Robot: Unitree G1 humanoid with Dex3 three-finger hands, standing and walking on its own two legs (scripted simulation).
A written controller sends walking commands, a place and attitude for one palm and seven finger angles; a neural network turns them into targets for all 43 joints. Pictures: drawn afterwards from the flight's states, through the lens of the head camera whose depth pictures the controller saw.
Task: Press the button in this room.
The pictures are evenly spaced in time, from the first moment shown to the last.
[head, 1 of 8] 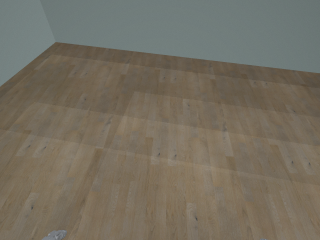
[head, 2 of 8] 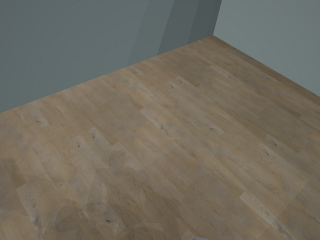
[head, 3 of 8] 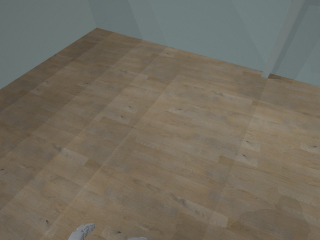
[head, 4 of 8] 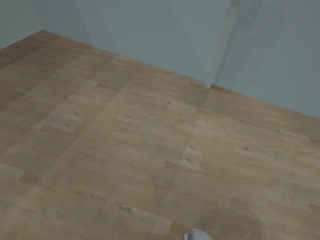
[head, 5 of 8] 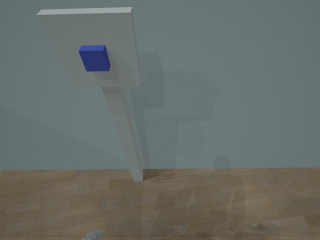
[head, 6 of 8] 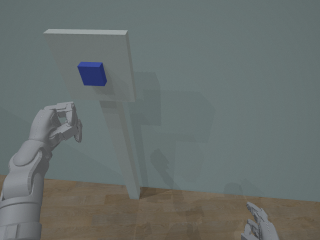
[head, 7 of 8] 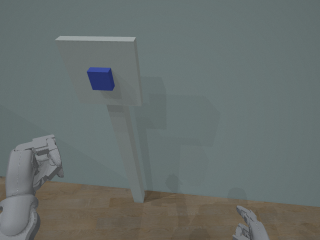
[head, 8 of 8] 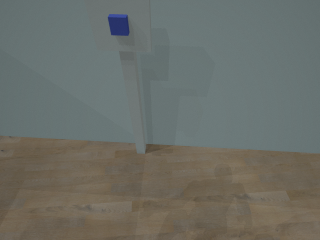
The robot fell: no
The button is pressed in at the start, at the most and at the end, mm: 0 13 0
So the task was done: yes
